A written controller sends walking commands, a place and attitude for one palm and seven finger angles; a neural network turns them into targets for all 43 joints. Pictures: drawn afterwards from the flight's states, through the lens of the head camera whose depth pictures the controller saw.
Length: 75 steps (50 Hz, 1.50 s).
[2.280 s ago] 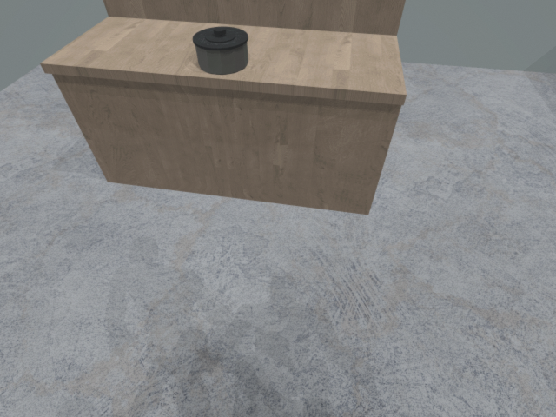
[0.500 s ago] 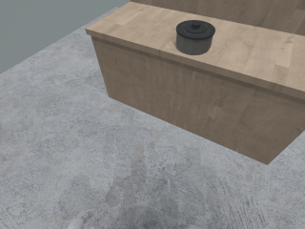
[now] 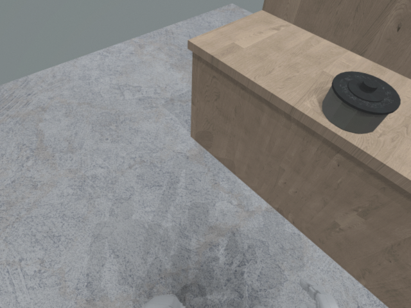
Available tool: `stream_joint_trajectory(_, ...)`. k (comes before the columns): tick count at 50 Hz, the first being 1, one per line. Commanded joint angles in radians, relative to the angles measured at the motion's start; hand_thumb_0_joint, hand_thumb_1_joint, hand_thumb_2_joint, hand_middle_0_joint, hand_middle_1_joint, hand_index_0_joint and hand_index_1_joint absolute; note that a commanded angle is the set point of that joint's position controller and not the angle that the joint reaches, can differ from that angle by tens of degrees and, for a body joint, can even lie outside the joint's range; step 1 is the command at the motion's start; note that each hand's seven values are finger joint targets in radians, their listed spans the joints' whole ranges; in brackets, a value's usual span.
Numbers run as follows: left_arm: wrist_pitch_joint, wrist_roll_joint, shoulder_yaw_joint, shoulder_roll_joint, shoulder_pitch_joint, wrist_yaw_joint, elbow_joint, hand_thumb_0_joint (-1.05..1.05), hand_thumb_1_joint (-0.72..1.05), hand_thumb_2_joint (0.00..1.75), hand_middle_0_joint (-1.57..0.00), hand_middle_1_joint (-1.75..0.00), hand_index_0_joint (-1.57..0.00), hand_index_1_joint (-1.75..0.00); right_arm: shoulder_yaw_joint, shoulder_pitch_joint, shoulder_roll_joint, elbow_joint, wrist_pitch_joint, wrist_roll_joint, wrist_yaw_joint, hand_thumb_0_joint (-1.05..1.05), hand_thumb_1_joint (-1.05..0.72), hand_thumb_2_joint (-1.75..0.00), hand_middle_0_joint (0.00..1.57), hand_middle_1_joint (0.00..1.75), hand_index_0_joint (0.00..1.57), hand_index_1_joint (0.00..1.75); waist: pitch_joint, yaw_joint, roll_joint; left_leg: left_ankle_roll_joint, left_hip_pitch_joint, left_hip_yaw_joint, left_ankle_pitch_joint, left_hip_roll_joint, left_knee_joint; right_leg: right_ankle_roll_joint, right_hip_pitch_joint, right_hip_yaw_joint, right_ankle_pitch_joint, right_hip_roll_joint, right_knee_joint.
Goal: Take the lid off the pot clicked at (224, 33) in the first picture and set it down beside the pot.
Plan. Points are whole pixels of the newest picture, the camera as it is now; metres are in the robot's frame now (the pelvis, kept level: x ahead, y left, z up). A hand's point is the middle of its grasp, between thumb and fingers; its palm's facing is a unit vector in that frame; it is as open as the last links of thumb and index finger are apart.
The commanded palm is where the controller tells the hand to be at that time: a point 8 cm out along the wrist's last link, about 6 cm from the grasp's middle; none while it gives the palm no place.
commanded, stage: turn to face it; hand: left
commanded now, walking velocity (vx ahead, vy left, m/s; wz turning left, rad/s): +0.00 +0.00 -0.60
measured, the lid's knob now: (369, 85) +0.77 -0.41 +0.03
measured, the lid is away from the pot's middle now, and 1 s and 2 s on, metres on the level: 0.00 0.00 0.00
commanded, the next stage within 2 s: take the last steps up to it in 1.10 s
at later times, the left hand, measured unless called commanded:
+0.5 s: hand (155, 265) +0.22 +0.14 -0.15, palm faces -0.18 -0.95 -0.26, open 7.4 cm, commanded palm none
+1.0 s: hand (163, 214) +0.34 +0.15 -0.15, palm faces -0.47 -0.85 -0.23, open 7.4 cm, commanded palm none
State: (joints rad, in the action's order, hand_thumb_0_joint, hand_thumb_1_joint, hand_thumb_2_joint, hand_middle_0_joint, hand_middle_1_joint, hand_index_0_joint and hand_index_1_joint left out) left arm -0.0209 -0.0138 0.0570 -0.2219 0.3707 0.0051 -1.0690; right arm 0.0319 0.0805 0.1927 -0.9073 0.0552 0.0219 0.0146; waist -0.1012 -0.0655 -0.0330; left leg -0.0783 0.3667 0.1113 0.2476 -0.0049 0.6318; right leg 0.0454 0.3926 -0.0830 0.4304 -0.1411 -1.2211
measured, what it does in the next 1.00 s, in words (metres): walks ahead, turning right: right foot, then left foot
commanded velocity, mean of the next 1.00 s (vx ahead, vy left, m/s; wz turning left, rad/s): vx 0.00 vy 0.00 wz -0.53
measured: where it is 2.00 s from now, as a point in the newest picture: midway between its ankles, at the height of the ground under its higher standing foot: (230, 304)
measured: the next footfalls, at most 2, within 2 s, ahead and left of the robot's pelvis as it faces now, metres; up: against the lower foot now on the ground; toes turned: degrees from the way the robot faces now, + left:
right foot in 0.36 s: +0.16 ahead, -0.14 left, +0.00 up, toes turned -18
left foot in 0.82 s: +0.24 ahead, +0.09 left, +0.00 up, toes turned -24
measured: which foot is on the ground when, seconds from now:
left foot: down 0.00-0.38, up 0.40-0.80, down 0.82-1.00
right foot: up 0.00-0.34, down 0.36-0.82, up 0.84-1.00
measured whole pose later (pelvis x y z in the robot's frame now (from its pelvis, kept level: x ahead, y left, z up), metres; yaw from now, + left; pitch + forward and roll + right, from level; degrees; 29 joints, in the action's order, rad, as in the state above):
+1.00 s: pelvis +0.15 +0.00 +0.02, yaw -32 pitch +0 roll -1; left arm 0.07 -0.01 0.10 -0.28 0.17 -0.03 -0.92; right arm 0.01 0.21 0.19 -0.90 -0.01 0.03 -0.03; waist -0.07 -0.01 -0.04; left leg -0.01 0.19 0.13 0.25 -0.06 0.45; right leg 0.05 0.48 0.02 0.40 0.01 -1.07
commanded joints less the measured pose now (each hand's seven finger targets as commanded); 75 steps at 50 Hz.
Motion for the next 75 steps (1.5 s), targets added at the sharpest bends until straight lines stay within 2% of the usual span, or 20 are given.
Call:
stream_joint_trajectory(1,-0.007,-0.006,-0.001,-0.007,0.093,0.005,0.025,0.00,0.90,0.90,-0.20,-0.30,-0.20,-0.30,0.018,0.131,0.105,-0.019,0.022,-0.013,-0.034,0.00,-0.90,-0.90,0.20,0.30,0.20,0.30,0.129,0.029,0.140,-0.074,-0.186,-0.150,-0.592,-0.257,-0.341,0.002,0.115,0.060,-0.119,-0.008,0.009)
stream_joint_trajectory(12,0.045,-0.008,0.022,-0.004,-0.082,-0.007,0.127,0.00,0.90,0.90,-0.20,-0.30,-0.20,-0.30,0.040,0.152,0.130,-0.041,-0.017,0.001,-0.047,0.00,-0.90,-0.90,0.20,0.30,0.20,0.30,0.024,0.057,0.154,-0.083,-0.207,-0.003,-0.485,-0.328,-0.310,-0.014,0.052,0.021,-0.152,0.052,0.413)
stream_joint_trajectory(16,0.028,-0.014,0.029,-0.032,-0.056,-0.016,0.141,0.00,0.90,0.90,-0.20,-0.30,-0.20,-0.30,0.053,0.166,0.154,-0.045,-0.035,0.001,-0.047,0.00,-0.90,-0.90,0.20,0.30,0.20,0.30,0.077,0.044,0.101,-0.023,-0.245,0.035,-0.471,-0.318,-0.096,-0.036,-0.103,-0.027,-0.209,0.107,0.642)
stream_joint_trajectory(17,0.015,-0.017,0.038,-0.076,0.019,-0.016,0.125,0.00,0.90,0.90,-0.20,-0.30,-0.20,-0.30,0.052,0.159,0.151,-0.037,-0.035,-0.006,-0.045,0.00,-0.90,-0.90,0.20,0.30,0.20,0.30,0.122,0.004,0.028,0.032,-0.191,0.093,-0.378,-0.260,0.078,-0.052,-0.236,0.028,-0.438,0.070,0.753)
stream_joint_trajectory(18,-0.002,-0.024,0.059,-0.187,0.068,-0.003,0.118,0.00,0.90,0.90,-0.20,-0.30,-0.20,-0.30,0.044,0.183,0.089,-0.012,-0.033,-0.016,-0.040,0.00,-0.90,-0.90,0.20,0.30,0.20,0.30,0.181,0.004,-0.234,0.109,0.095,0.148,0.046,-0.124,0.360,-0.178,-0.442,0.397,-0.879,-0.180,0.804)
stream_joint_trajectory(19,0.003,0.004,0.060,-0.210,0.130,0.005,0.112,0.00,0.90,0.90,-0.20,-0.30,-0.20,-0.30,0.034,0.141,0.089,0.015,-0.041,-0.017,-0.049,0.00,-0.90,-0.90,0.20,0.30,0.20,0.30,0.238,-0.027,-0.204,0.134,0.152,0.000,0.408,-0.054,0.517,-0.301,-0.456,0.490,-1.101,-0.283,0.838)
stream_joint_trajectory(22,0.016,0.008,0.056,-0.143,-0.057,0.021,0.163,0.00,0.90,0.90,-0.20,-0.30,-0.20,-0.30,0.037,0.070,0.107,0.013,-0.060,-0.012,-0.047,0.00,-0.90,-0.90,0.20,0.30,0.20,0.30,0.171,0.025,-0.043,0.141,0.209,-0.123,0.230,-0.121,0.579,-0.290,-0.319,0.389,-0.739,-0.159,0.881)
stream_joint_trajectory(25,0.018,-0.001,0.053,-0.141,-0.144,0.015,0.192,0.00,0.90,0.90,-0.20,-0.30,-0.20,-0.30,0.038,0.129,0.092,-0.008,-0.083,-0.004,-0.039,0.00,-0.90,-0.90,0.20,0.30,0.20,0.30,0.148,0.070,-0.059,0.156,0.126,-0.102,0.159,-0.103,0.475,-0.248,-0.186,0.319,-0.531,-0.086,0.927)
stream_joint_trajectory(35,0.042,-0.006,0.075,-0.201,-0.158,-0.003,0.216,0.00,0.90,0.90,-0.20,-0.30,-0.20,-0.30,0.037,0.089,0.108,0.054,-0.069,-0.015,-0.045,0.00,-0.90,-0.90,0.20,0.30,0.20,0.30,0.151,0.038,-0.120,0.146,0.028,-0.090,0.186,-0.034,0.118,-0.247,-0.224,0.440,-0.482,-0.045,0.893)
stream_joint_trajectory(38,0.050,0.001,0.075,-0.202,-0.204,-0.001,0.232,0.00,0.90,0.90,-0.20,-0.30,-0.20,-0.30,0.037,0.179,0.114,0.041,-0.057,-0.019,-0.054,0.00,-0.90,-0.90,0.20,0.30,0.20,0.30,0.172,0.080,-0.113,0.134,-0.127,-0.078,0.065,-0.016,-0.122,-0.196,-0.179,0.449,-0.530,-0.008,0.816)
stream_joint_trajectory(39,0.052,0.007,0.070,-0.187,-0.222,-0.002,0.239,0.00,0.90,0.90,-0.20,-0.30,-0.20,-0.30,0.038,0.222,0.130,0.031,-0.050,-0.020,-0.058,0.00,-0.90,-0.90,0.20,0.30,0.20,0.30,0.171,0.105,-0.087,0.125,-0.230,-0.086,-0.008,-0.039,-0.237,-0.157,-0.111,0.423,-0.481,0.029,0.768)
stream_joint_trajectory(41,0.055,0.010,0.050,-0.096,-0.193,-0.017,0.278,0.00,0.90,0.90,-0.20,-0.30,-0.20,-0.30,0.058,0.208,0.273,0.072,-0.049,-0.005,-0.053,0.00,-0.90,-0.90,0.20,0.30,0.20,0.30,0.122,0.088,0.331,-0.019,-0.316,-0.480,-0.096,-0.417,-0.420,-0.042,0.184,0.173,0.089,0.230,0.423)
stream_joint_trajectory(42,0.057,-0.002,0.059,-0.135,-0.196,-0.018,0.270,0.00,0.90,0.90,-0.20,-0.30,-0.20,-0.30,0.049,0.170,0.266,0.089,-0.054,0.003,-0.049,0.00,-0.90,-0.90,0.20,0.30,0.20,0.30,0.102,0.089,0.281,-0.086,-0.213,-0.498,-0.030,-0.475,-0.431,-0.025,0.175,0.167,0.133,0.173,0.241)
stream_joint_trajectory(46,0.065,-0.004,0.059,-0.113,-0.169,-0.037,0.211,0.00,0.90,0.90,-0.20,-0.30,-0.20,-0.30,0.019,0.085,0.167,0.097,-0.044,0.001,-0.061,0.00,-0.90,-0.90,0.20,0.30,0.20,0.30,0.066,0.042,0.175,-0.046,-0.178,-0.171,-0.299,-0.278,-0.357,0.001,0.153,0.118,-0.036,0.133,0.058)
stream_joint_trajectory(55,0.058,0.003,0.018,-0.055,-0.248,-0.025,0.221,0.00,0.90,0.90,-0.20,-0.30,-0.20,-0.30,0.052,0.240,0.216,-0.003,-0.056,0.005,-0.048,0.00,-0.90,-0.90,0.20,0.30,0.20,0.30,0.134,0.114,0.242,-0.064,-0.331,-0.094,-0.595,-0.312,-0.229,-0.017,-0.017,0.002,0.017,0.137,0.506)
stream_joint_trajectory(58,0.038,-0.001,0.026,-0.094,-0.124,-0.017,0.179,0.00,0.90,0.90,-0.20,-0.30,-0.20,-0.30,0.054,0.217,0.194,-0.010,-0.058,-0.008,-0.041,0.00,-0.90,-0.90,0.20,0.30,0.20,0.30,0.169,0.052,0.148,0.028,-0.217,-0.024,-0.383,-0.257,-0.085,-0.039,-0.262,0.022,-0.293,0.114,0.841)
stream_joint_trajectory(60,0.023,-0.003,0.050,-0.234,-0.049,0.005,0.148,0.00,0.90,0.90,-0.20,-0.30,-0.20,-0.30,0.028,0.179,0.083,0.030,-0.061,-0.018,-0.037,0.00,-0.90,-0.90,0.20,0.30,0.20,0.30,0.188,0.021,-0.193,0.128,0.129,0.035,0.352,-0.092,0.200,-0.211,-0.450,0.384,-0.865,-0.243,0.863)
stream_joint_trajectory(62,0.025,0.000,0.052,-0.198,-0.059,0.014,0.141,0.00,0.90,0.90,-0.20,-0.30,-0.20,-0.30,0.028,0.152,0.094,0.015,-0.079,-0.008,-0.050,0.00,-0.90,-0.90,0.20,0.30,0.20,0.30,0.163,0.019,-0.240,0.115,0.186,-0.085,0.365,-0.088,0.393,-0.283,-0.380,0.399,-0.642,-0.192,0.915)
stream_joint_trajectory(65,0.014,-0.001,0.035,-0.120,-0.151,0.011,0.162,0.00,0.90,0.90,-0.20,-0.30,-0.20,-0.30,0.036,0.185,0.101,-0.034,-0.065,0.004,-0.030,0.00,-0.90,-0.90,0.20,0.30,0.20,0.30,0.084,0.071,-0.109,0.123,0.174,-0.077,0.184,-0.103,0.435,-0.255,-0.279,0.266,-0.348,-0.099,0.964)
stream_joint_trajectory(75,-0.006,0.000,0.040,-0.123,-0.087,-0.003,0.093,0.00,0.90,0.90,-0.20,-0.30,-0.20,-0.30,0.025,0.247,0.044,-0.064,-0.018,0.005,-0.019,0.00,-0.90,-0.90,0.20,0.30,0.20,0.30,0.041,0.083,-0.083,0.089,-0.140,-0.001,0.058,-0.030,-0.100,-0.228,-0.155,0.273,-0.031,-0.035,0.958)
